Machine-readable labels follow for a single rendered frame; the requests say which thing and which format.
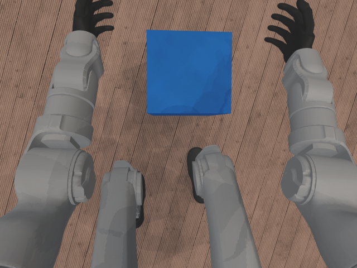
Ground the robot left upper arm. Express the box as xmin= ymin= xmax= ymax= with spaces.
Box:
xmin=0 ymin=147 xmax=96 ymax=268

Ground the carton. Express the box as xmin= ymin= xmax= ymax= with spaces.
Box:
xmin=147 ymin=30 xmax=232 ymax=116

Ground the left robot thigh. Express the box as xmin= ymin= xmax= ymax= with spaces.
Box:
xmin=91 ymin=167 xmax=143 ymax=268

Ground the robot right upper arm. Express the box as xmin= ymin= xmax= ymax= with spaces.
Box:
xmin=281 ymin=154 xmax=357 ymax=268

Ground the robot left hand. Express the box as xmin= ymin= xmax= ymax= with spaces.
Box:
xmin=73 ymin=0 xmax=114 ymax=38

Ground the robot right hand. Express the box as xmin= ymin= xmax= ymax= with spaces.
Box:
xmin=264 ymin=0 xmax=315 ymax=63

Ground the robot left foot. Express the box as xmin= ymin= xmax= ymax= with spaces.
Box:
xmin=136 ymin=171 xmax=146 ymax=228

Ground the right robot forearm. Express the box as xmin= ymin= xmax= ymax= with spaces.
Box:
xmin=282 ymin=48 xmax=357 ymax=168

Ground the left robot forearm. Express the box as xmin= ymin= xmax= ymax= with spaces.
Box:
xmin=15 ymin=30 xmax=104 ymax=195

